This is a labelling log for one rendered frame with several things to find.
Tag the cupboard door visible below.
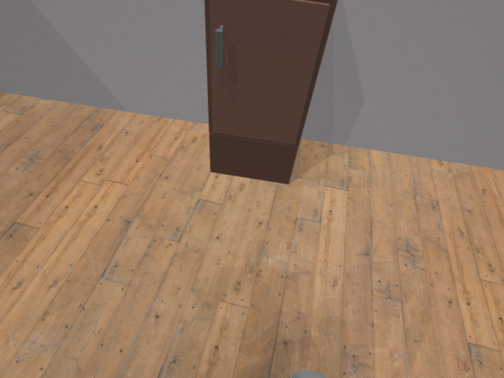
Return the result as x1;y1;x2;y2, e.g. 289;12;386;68
209;0;330;145

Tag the handle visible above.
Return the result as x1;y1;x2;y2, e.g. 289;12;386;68
215;25;224;68

